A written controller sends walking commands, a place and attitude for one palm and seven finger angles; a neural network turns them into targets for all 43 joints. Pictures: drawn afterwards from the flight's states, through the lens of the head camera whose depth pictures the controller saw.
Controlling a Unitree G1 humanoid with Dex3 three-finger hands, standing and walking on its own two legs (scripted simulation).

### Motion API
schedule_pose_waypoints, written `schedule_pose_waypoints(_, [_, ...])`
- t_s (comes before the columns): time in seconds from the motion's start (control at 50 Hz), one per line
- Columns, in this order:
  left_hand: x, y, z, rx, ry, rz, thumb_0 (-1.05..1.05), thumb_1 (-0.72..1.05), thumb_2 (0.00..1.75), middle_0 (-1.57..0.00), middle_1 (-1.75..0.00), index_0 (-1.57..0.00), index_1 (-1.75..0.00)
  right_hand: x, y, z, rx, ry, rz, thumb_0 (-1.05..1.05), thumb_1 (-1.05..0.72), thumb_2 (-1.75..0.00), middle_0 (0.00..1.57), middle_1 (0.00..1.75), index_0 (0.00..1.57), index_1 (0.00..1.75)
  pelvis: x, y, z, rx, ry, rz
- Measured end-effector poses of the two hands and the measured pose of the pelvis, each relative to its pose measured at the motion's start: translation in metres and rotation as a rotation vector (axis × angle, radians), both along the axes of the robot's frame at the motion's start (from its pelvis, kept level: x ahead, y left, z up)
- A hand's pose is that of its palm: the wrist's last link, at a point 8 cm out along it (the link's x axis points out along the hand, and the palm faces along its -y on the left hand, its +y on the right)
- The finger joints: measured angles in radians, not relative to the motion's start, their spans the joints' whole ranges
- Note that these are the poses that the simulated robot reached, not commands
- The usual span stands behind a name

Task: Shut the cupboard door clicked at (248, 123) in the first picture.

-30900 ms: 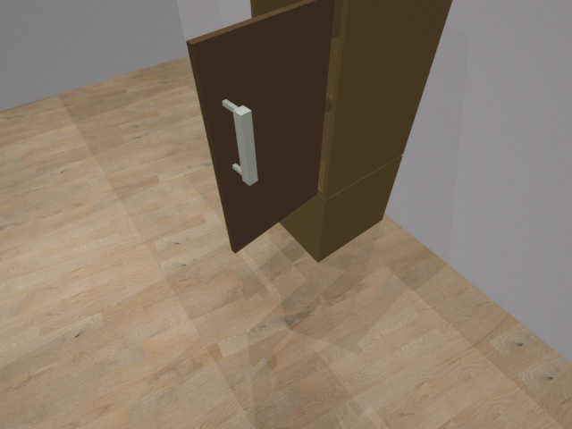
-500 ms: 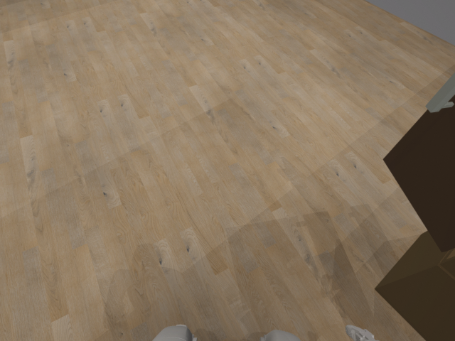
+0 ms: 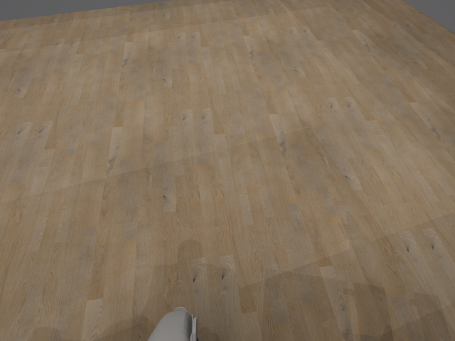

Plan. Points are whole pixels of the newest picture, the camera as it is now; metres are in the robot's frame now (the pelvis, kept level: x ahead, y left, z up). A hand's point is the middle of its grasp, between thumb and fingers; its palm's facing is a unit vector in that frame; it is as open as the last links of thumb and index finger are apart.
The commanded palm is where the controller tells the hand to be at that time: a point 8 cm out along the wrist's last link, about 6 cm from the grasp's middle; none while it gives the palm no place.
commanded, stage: walk to a spot facing it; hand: left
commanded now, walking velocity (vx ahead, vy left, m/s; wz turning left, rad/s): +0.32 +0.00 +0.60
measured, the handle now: out of the picture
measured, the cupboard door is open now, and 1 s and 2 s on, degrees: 63 63 63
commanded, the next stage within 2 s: turn to face it in 0.44 s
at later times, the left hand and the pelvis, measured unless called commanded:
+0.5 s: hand (127, 252) +0.30 +0.24 -0.15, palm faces +0.17 -0.96 -0.22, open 7.4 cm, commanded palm none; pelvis +0.20 +0.03 +0.00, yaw +11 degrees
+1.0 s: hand (137, 260) +0.30 +0.23 -0.19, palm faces +0.19 -0.97 -0.17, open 7.3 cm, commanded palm none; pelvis +0.32 +0.05 -0.01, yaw +5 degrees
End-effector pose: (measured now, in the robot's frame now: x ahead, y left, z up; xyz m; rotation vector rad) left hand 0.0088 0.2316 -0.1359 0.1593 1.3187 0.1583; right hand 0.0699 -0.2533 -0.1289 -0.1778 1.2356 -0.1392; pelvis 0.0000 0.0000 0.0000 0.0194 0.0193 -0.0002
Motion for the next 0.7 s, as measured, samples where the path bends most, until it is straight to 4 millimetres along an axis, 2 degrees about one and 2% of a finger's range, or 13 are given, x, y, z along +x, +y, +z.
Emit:
schedule_pose_waypoints(0.1, [-0.018,0.018,-0.022,-0.028,0.109,0.109,0.01,0.90,0.90,-0.21,-0.30,-0.20,-0.30,0.090,0.031,-0.006,-0.019,-0.078,0.138,0.00,-0.91,-0.90,0.20,0.30,0.19,0.30,0.039,0.021,-0.018,-0.006,-0.007,0.059])
schedule_pose_waypoints(0.16, [-0.010,0.037,-0.036,-0.027,0.163,0.129,0.01,0.90,0.90,-0.21,-0.30,-0.20,-0.30,0.129,0.045,-0.011,-0.043,-0.156,0.165,0.00,-0.91,-0.90,0.20,0.30,0.19,0.30,0.059,0.033,-0.031,-0.017,-0.016,0.079])
schedule_pose_waypoints(0.22, [0.030,0.055,-0.033,-0.002,0.114,0.141,0.02,0.90,0.90,-0.20,-0.30,-0.20,-0.29,0.142,0.054,-0.006,-0.055,-0.146,0.174,0.00,-0.91,-0.90,0.20,0.30,0.20,0.30,0.077,0.037,-0.025,-0.014,-0.015,0.099])
schedule_pose_waypoints(0.34, [0.139,0.072,-0.003,0.032,-0.110,0.134,0.01,0.91,0.90,-0.20,-0.30,-0.20,-0.29,0.147,0.064,-0.003,-0.030,-0.034,0.171,0.00,-0.91,-0.90,0.20,0.30,0.20,0.30,0.121,0.040,-0.006,-0.015,-0.002,0.151])
schedule_pose_waypoints(0.46, [0.242,0.064,0.017,0.043,-0.252,0.099,0.01,0.91,0.90,-0.20,-0.30,-0.20,-0.29,0.154,0.061,-0.008,0.013,0.073,0.129,0.00,-0.91,-0.90,0.20,0.30,0.20,0.30,0.175,0.032,-0.001,-0.005,-0.002,0.187])
schedule_pose_waypoints(0.54, [0.301,0.050,0.020,0.055,-0.311,0.077,0.01,0.90,0.90,-0.20,-0.30,-0.20,-0.29,0.172,0.046,-0.022,0.028,0.142,0.104,0.00,-0.91,-0.90,0.20,0.30,0.20,0.30,0.217,0.019,-0.009,0.005,-0.007,0.208])
schedule_pose_waypoints(0.6, [0.325,0.040,0.015,0.073,-0.346,0.094,0.01,0.90,0.90,-0.20,-0.30,-0.20,-0.29,0.198,0.033,-0.036,0.021,0.183,0.121,0.00,-0.91,-0.90,0.20,0.30,0.20,0.30,0.244,0.012,-0.019,-0.002,-0.014,0.240])
schedule_pose_waypoints(0.64, [0.325,0.033,0.015,0.067,-0.320,0.125,0.01,0.90,0.90,-0.20,-0.30,-0.20,-0.29,0.221,0.028,-0.033,0.004,0.183,0.142,0.00,-0.91,-0.90,0.20,0.30,0.20,0.30,0.257,0.011,-0.015,-0.005,-0.020,0.254])
schedule_pose_waypoints(0.7, [0.312,0.020,0.011,0.041,-0.233,0.175,0.01,0.90,0.90,-0.20,-0.30,-0.20,-0.29,0.261,0.028,-0.023,-0.013,0.143,0.171,0.00,-0.91,-0.90,0.20,0.30,0.19,0.30,0.275,0.011,-0.006,-0.005,-0.014,0.256])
